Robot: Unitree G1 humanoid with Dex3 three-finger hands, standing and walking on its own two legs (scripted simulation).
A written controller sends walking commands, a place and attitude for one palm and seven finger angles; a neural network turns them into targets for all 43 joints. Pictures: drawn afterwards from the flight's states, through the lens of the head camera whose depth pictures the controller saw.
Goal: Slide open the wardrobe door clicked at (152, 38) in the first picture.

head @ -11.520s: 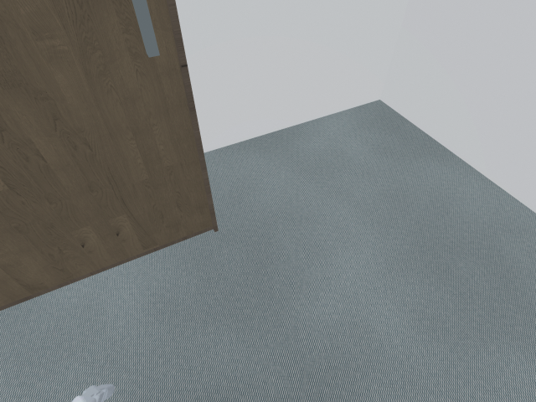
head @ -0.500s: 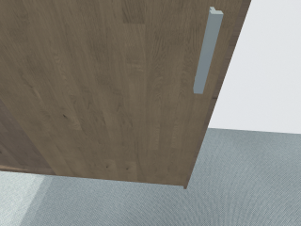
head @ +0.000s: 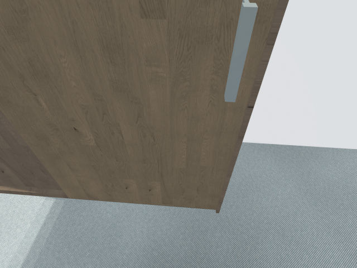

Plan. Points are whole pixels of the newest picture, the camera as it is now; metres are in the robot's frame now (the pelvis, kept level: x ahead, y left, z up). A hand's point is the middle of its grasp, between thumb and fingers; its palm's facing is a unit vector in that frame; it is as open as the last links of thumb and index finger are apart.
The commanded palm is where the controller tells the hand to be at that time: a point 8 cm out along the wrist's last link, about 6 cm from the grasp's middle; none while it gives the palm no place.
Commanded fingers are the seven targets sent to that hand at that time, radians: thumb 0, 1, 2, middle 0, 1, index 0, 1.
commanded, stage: look again from close up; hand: right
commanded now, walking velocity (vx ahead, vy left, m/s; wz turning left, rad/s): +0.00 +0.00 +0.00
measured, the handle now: (236, 54) +0.55 -0.11 +0.23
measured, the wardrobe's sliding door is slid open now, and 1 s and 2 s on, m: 0.00 0.00 0.00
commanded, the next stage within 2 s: raise the hand with hooked fingers in 1.52 s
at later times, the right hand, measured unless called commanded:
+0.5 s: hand out of the picture -0.01 -0.18 -0.17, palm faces +0.00 +0.98 -0.21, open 7.4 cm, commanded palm none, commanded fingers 0.00 -0.90 -0.90 0.20 0.30 0.20 0.30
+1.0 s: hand out of the picture +0.01 -0.16 -0.17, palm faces +0.00 +0.98 -0.18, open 7.4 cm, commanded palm none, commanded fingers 0.00 -0.90 -0.90 0.20 0.30 0.20 0.30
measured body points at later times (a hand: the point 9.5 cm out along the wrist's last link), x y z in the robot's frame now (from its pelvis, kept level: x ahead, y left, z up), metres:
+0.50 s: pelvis +0.00 +0.00 +0.00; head +0.00 +0.00 +0.45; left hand +0.02 +0.24 -0.15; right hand -0.01 -0.23 -0.15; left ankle +0.02 +0.14 -0.74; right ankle +0.07 -0.07 -0.74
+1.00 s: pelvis +0.02 +0.01 +0.00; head +0.02 +0.01 +0.45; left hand +0.02 +0.23 -0.15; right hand +0.01 -0.21 -0.16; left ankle +0.02 +0.14 -0.74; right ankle +0.07 -0.07 -0.74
